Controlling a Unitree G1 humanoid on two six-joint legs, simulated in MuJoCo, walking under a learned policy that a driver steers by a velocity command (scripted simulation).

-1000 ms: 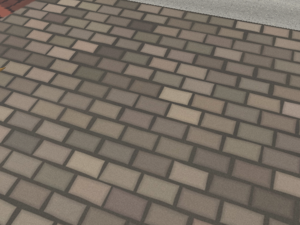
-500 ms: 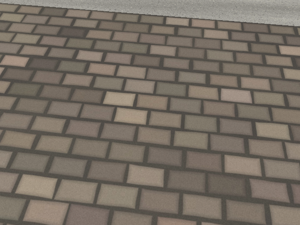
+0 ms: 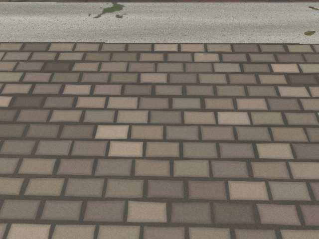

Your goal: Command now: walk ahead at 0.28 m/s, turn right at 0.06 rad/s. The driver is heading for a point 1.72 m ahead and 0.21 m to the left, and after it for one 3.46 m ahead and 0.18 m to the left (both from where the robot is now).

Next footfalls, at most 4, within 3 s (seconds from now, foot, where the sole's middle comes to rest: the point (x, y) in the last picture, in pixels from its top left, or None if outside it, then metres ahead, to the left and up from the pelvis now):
0.22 left None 0.17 0.13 -0.78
0.72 right None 0.50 -0.05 -0.78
1.30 left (145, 181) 0.80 0.12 -0.78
1.84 right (179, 133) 1.10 -0.06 -0.78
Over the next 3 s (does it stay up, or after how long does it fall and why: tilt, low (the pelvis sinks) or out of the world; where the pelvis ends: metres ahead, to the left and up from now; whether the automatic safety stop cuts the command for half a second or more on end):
stays up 1.56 0.02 -0.02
